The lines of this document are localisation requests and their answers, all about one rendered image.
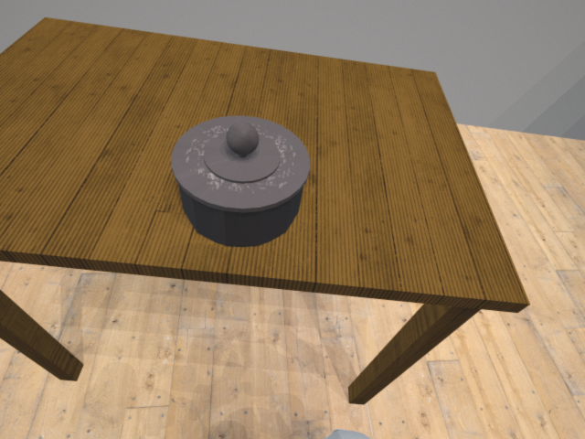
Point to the lid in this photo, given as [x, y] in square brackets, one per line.
[209, 172]

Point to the pot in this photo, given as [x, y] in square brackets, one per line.
[240, 229]

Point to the knob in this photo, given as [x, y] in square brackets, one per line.
[242, 138]

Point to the table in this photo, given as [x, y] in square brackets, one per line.
[392, 207]

